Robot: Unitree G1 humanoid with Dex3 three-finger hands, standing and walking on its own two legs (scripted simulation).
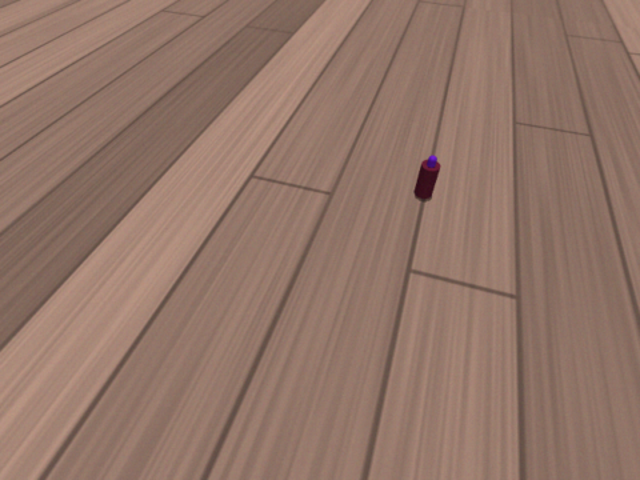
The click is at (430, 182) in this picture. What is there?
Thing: necked bottle
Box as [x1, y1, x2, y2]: [414, 155, 439, 198]
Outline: 433,155 430,156 427,160 424,160 420,167 414,193 421,198 427,198 431,195 439,169 439,164 436,161 435,156
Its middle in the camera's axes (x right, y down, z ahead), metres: +0.51 -0.34 +1.81
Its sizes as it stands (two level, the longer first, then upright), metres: 0.086 0.086 0.219
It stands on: the floor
